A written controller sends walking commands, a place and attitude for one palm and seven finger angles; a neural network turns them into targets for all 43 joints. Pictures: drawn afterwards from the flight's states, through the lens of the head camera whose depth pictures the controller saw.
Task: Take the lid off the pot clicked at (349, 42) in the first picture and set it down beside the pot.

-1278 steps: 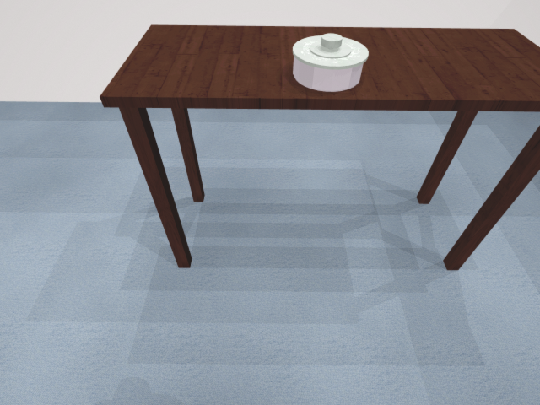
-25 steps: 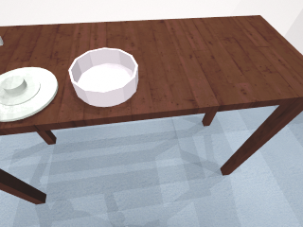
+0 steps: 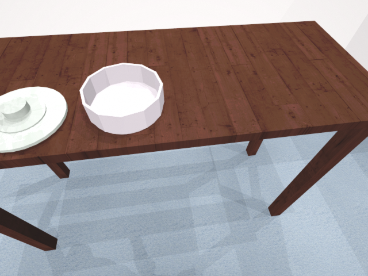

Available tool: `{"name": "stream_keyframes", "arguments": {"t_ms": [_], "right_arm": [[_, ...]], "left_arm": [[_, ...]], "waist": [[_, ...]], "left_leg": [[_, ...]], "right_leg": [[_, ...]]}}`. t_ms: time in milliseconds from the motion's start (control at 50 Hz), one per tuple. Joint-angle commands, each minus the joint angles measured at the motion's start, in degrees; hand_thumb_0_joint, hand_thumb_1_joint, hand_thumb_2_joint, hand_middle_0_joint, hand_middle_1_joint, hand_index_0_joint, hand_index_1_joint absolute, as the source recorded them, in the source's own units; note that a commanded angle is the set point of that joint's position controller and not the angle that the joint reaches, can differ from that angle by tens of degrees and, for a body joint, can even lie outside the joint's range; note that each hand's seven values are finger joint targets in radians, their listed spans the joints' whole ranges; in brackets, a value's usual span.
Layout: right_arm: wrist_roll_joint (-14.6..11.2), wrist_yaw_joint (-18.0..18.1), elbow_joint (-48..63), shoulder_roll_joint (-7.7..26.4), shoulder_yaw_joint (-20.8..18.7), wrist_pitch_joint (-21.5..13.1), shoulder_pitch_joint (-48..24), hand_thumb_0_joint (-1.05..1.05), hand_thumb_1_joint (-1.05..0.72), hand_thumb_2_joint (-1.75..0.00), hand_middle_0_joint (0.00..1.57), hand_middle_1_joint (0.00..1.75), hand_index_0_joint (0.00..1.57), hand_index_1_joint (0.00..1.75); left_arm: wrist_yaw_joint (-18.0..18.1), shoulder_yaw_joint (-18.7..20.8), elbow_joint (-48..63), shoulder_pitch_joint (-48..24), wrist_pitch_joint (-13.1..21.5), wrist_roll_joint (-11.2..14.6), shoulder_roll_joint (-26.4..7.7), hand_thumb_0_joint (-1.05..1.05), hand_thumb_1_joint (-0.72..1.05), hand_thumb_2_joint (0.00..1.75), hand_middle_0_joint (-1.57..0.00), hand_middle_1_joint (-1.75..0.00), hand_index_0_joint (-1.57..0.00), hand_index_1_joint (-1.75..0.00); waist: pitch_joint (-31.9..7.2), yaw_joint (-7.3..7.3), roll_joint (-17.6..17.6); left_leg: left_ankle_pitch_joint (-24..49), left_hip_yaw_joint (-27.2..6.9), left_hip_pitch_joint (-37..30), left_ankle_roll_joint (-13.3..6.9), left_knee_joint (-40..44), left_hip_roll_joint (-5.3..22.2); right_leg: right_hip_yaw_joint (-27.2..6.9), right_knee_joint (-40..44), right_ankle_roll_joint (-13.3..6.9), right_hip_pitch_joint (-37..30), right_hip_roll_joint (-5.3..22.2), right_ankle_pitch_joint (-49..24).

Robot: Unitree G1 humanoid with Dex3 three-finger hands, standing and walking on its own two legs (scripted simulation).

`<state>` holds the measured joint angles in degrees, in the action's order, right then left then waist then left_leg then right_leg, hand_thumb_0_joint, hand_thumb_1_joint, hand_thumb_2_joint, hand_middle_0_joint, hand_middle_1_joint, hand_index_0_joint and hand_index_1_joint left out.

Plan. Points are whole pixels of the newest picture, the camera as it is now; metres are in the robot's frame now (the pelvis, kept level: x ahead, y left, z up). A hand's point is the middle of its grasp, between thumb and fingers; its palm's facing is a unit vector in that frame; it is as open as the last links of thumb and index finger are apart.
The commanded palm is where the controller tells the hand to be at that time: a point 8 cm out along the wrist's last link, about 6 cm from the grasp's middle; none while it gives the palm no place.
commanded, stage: raise the empty hand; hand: left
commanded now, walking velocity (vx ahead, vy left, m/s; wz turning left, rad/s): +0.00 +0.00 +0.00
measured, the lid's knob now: (15, 108) +0.46 +0.37 +0.11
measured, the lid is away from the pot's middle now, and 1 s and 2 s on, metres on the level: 0.24 0.24 0.24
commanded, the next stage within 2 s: draw the hand back to the body in 0.06 s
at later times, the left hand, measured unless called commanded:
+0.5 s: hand out of the picture +0.42 +0.35 +0.27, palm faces -0.13 -0.06 -0.99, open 11.0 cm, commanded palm +0.38 +0.35 +0.32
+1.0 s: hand out of the picture +0.38 +0.28 +0.31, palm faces +0.55 -0.81 -0.21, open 10.7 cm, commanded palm +0.32 +0.32 +0.31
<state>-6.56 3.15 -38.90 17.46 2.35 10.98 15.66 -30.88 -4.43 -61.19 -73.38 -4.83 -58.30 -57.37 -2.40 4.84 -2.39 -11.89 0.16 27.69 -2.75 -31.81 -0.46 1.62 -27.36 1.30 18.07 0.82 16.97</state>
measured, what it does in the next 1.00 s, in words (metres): stands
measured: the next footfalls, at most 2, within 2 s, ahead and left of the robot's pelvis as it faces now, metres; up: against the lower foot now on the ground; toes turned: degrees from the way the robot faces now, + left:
none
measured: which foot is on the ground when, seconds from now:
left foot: down 0.00-1.00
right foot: down 0.00-1.00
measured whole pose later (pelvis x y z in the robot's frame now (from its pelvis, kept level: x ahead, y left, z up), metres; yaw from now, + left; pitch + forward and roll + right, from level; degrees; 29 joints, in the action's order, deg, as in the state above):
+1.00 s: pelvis +0.01 -0.03 +0.01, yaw -2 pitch -1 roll -1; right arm -3.0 4.2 -36.3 15.4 3.4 0.2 11.9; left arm 4.1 26.5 -18.6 -32.1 3.9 1.9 -36.3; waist 2.0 0.0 -1.6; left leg -10.9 1.8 12.5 0.1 -24.8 2.1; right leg -0.5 -20.5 -0.7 4.1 -1.5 14.9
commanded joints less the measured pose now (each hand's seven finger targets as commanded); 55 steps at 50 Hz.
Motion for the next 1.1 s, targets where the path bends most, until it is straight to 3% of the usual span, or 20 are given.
{"name": "stream_keyframes", "arguments": {"t_ms": [0, 80, 160, 240, 300, 360, 400, 440, 500, 540, 620, 640, 680, 720, 760, 820, 860, 900, 960, 1080], "right_arm": [[0.15, 0.25, 4.87, 9.69, -2.83, -1.25, 1.17, 0.0, -0.9, -0.9, 0.2, 0.3, 0.2, 0.3], [0.05, 0.27, 5.08, 9.88, -2.77, -0.67, 0.63, 0.0, -0.9, -0.9, 0.2, 0.3, 0.2, 0.3], [0.1, 0.45, 5.46, 9.46, -3.01, -0.99, 0.48, 0.0, -0.9, -0.9, 0.2, 0.3, 0.2, 0.3], [0.32, -0.3, 7.27, 9.19, -3.46, -0.68, -0.49, 0.0, -0.9, -0.9, 0.2, 0.3, 0.2, 0.3], [-0.08, -0.75, 8.59, 8.94, -3.44, -0.11, -1.63, 0.0, -0.9, -0.9, 0.2, 0.3, 0.2, 0.3], [-0.19, -1.19, 10.16, 8.8, -3.62, 0.08, -3.57, 0.0, -0.9, -0.9, 0.2, 0.3, 0.2, 0.3], [-0.23, -1.07, 10.5, 9.08, -3.59, 0.35, -4.27, 0.0, -0.9, -0.9, 0.2, 0.3, 0.2, 0.3], [-0.13, -0.86, 11.17, 8.96, -3.4, 0.0, -5.32, 0.0, -0.9, -0.9, 0.2, 0.3, 0.2, 0.3], [-0.18, -0.43, 11.2, 8.59, -3.17, 0.08, -6.36, 0.0, -0.9, -0.9, 0.2, 0.3, 0.2, 0.3], [-0.09, -0.4, 11.75, 8.51, -3.05, -0.31, -7.44, 0.0, -0.9, -0.9, 0.2, 0.3, 0.2, 0.3], [-0.23, -0.23, 12.31, 8.21, -2.86, -0.86, -10.04, 0.0, -0.9, -0.9, 0.2, 0.3, 0.2, 0.3], [-0.01, -0.22, 16.62, 4.74, -3.07, -4.97, -1.17, 0.0, -0.9, -0.9, 0.2, 0.3, 0.2, 0.3], [0.83, 1.07, 14.34, 5.98, -1.25, -6.44, -5.5, 0.0, -0.9, -0.9, 0.2, 0.3, 0.2, 0.3], [1.22, 1.96, 12.88, 7.53, -1.67, -7.6, -5.6, 0.0, -0.9, -0.9, 0.2, 0.3, 0.2, 0.3], [1.82, 2.27, 11.93, 7.35, -1.52, -8.16, -5.28, 0.0, -0.9, -0.9, 0.2, 0.3, 0.2, 0.3], [2.54, 1.95, 11.97, 6.35, -1.21, -11.24, -8.5, 0.0, -0.9, -0.9, 0.2, 0.3, 0.2, 0.3], [3.13, 1.67, 11.2, 5.87, -1.5, -12.92, -8.77, 0.0, -0.9, -0.9, 0.2, 0.3, 0.2, 0.3], [3.64, 1.48, 10.11, 6.09, -1.79, -13.66, -8.19, 0.0, -0.9, -0.9, 0.2, 0.3, 0.2, 0.3], [3.96, 1.47, 8.59, 6.36, -2.45, -13.64, -7.61, 0.0, -0.9, -0.9, 0.2, 0.3, 0.2, 0.3], [3.83, 0.69, 8.7, 6.11, -3.36, -15.54, -9.8, 0.0, -0.9, -0.9, 0.2, 0.3, 0.2, 0.3]], "left_arm": [[1.77, 3.01, 7.54, -23.17, -0.3, -0.71, -13.02, 0.0, -0.14, 0.91, -0.49, -0.59, -0.49, -0.59], [1.81, 4.13, 8.34, -24.29, -0.25, -0.84, -15.28, 0.0, -0.14, 0.91, -0.49, -0.59, -0.49, -0.59], [1.96, 4.36, 12.33, -27.22, 0.02, -0.99, -15.77, 0.0, -0.14, 0.91, -0.49, -0.59, -0.49, -0.59], [2.45, 8.87, 18.96, -20.32, 0.04, -0.61, -18.24, 0.0, -0.14, 0.91, -0.49, -0.59, -0.49, -0.59], [2.0, 9.65, 17.3, -10.26, -0.72, 1.13, -16.13, 0.0, -0.14, 0.91, -0.49, -0.59, -0.49, -0.59], [1.92, 10.11, 25.17, -7.07, -1.97, 2.7, -15.12, 0.0, -0.14, 0.91, -0.49, -0.59, -0.49, -0.59], [1.76, 12.77, 28.72, -8.03, -2.56, 3.27, -17.87, 0.0, -0.14, 0.91, -0.49, -0.59, -0.49, -0.59], [2.13, 15.81, 33.27, -7.01, -3.01, 3.71, -20.94, 0.0, -0.14, 0.91, -0.49, -0.59, -0.49, -0.59], [1.59, 14.98, 31.51, -4.58, -3.73, 4.89, -18.16, 0.0, -0.14, 0.91, -0.49, -0.59, -0.49, -0.59], [1.93, 15.92, 34.21, -3.08, -4.14, 4.95, -19.02, 0.0, -0.14, 0.91, -0.49, -0.59, -0.49, -0.59], [1.76, 11.79, 36.7, 1.38, -5.11, 6.81, -12.46, 0.0, -0.14, 0.91, -0.49, -0.59, -0.49, -0.59], [13.0, 27.06, 43.93, -6.97, 2.98, 43.2, -3.65, 0.0, -0.14, 0.91, -0.49, -0.59, -0.49, -0.59], [21.58, 22.54, 37.56, 5.57, 5.38, 46.69, 1.45, 0.0, -0.14, 0.91, -0.49, -0.59, -0.49, -0.59], [25.84, 27.34, 35.53, 10.07, 6.58, 54.92, 0.42, 0.0, -0.14, 0.91, -0.49, -0.59, -0.49, -0.59], [29.56, 31.21, 38.83, 10.23, 7.8, 57.04, -2.58, 0.0, -0.11, 0.91, -0.48, -0.58, -0.48, -0.58], [32.82, 31.15, 54.96, 5.11, 11.35, 59.46, -0.1, 0.0, -0.04, 0.91, -0.46, -0.56, -0.46, -0.56], [34.95, 33.54, 56.84, 9.76, 12.14, 59.8, 0.32, 0.0, 0.02, 0.91, -0.45, -0.55, -0.45, -0.55], [36.36, 37.01, 56.7, 15.19, 12.27, 60.06, -0.75, 0.0, 0.07, 0.91, -0.43, -0.53, -0.43, -0.53], [37.0, 38.09, 51.89, 23.44, 11.92, 61.25, 1.21, 0.0, 0.15, 0.91, -0.41, -0.51, -0.41, -0.51], [36.78, 37.02, 63.87, 30.15, 13.08, 62.36, 5.56, 0.0, 0.3, 0.91, -0.37, -0.47, -0.37, -0.47]], "waist": [[-17.56, 0.42, -3.97], [-18.68, 0.35, -2.63], [-22.29, 0.33, -6.57], [-26.33, -1.23, -8.8], [-21.15, -1.49, -4.9], [-21.45, -1.95, -5.8], [-20.66, -2.08, -5.02], [-23.76, -3.03, -6.7], [-19.54, -2.65, -4.15], [-21.73, -3.5, -4.54], [-18.2, -3.01, -5.0], [-12.92, -1.41, -1.41], [-9.49, -2.39, 1.8], [-8.28, -3.04, 4.88], [-8.9, -3.78, 2.04], [-13.32, -4.28, -12.07], [-13.59, -4.99, -14.95], [-14.01, -5.71, -12.87], [-10.41, -5.76, -1.57], [-13.49, -6.63, -4.56]], "left_leg": [[13.63, -0.57, -19.73, -1.44, 2.6, -0.55], [12.66, 0.23, -18.32, -1.63, 2.74, -0.76], [17.36, 0.03, -21.78, -2.07, 1.79, -0.75], [26.52, -0.85, -24.82, -1.84, 0.42, -0.61], [24.06, 0.02, -21.55, -1.72, 0.52, -0.71], [27.12, -0.5, -23.32, -2.04, 0.21, -0.52], [23.0, -0.54, -22.38, -2.02, 1.35, -0.68], [24.84, -1.06, -23.6, -2.11, 1.22, -1.02], [18.59, -0.74, -21.43, -1.82, 2.42, -1.32], [19.06, -0.74, -21.72, -1.74, 2.31, -1.42], [17.67, -0.52, -22.58, -1.76, 2.69, -1.19], [6.9, 1.04, -28.67, -1.67, 3.57, 1.24], [-2.03, -2.59, -27.72, -1.09, 7.25, 2.64], [-0.5, -0.58, -25.84, -0.91, 7.51, 2.36], [1.58, 0.48, -25.04, -0.37, 7.81, 2.59], [6.4, 0.18, -30.4, 0.84, 8.86, 2.73], [9.36, -0.1, -31.49, 1.33, 9.29, 3.13], [13.21, 0.42, -30.42, 1.58, 9.28, 2.95], [13.23, 2.44, -26.54, 0.69, 9.14, 2.67], [19.93, 3.51, -30.61, 0.14, 8.51, 2.4]], "right_leg": [[2.08, 3.44, -3.59, 3.28, -4.08, -10.21], [1.56, 3.3, -3.28, 0.98, -3.69, -11.82], [1.25, 2.95, -3.37, 0.84, -3.7, -13.59], [1.13, 1.53, -3.51, -0.25, -4.01, -16.36], [1.61, 1.64, -3.29, -0.36, -3.89, -16.8], [1.66, 1.58, -3.38, -0.33, -3.76, -17.51], [1.66, 2.32, -3.32, -1.16, -3.66, -15.97], [1.28, 1.81, -3.43, -3.26, -3.6, -16.42], [1.84, 2.9, -3.35, -2.45, -3.54, -13.99], [1.3, 2.18, -3.4, -4.32, -3.25, -14.79], [1.73, 3.32, -3.77, -2.26, -3.26, -13.69], [1.69, 6.36, -4.83, 2.59, -2.87, -8.7], [1.08, 6.46, -4.95, 1.53, -3.19, -5.16], [0.35, 8.85, -4.2, -1.58, -3.09, -5.93], [-0.42, 8.96, -3.55, -4.3, -2.19, -7.35], [-0.73, 9.56, -4.25, -6.71, -2.11, -9.63], [-0.68, 9.31, -4.49, -7.62, -2.38, -11.35], [-0.5, 9.11, -4.4, -10.25, -2.45, -15.14], [-0.35, 9.89, -3.35, -12.39, -2.22, -18.94], [-0.7, 9.3, -2.89, -13.91, -1.97, -25.45]]}}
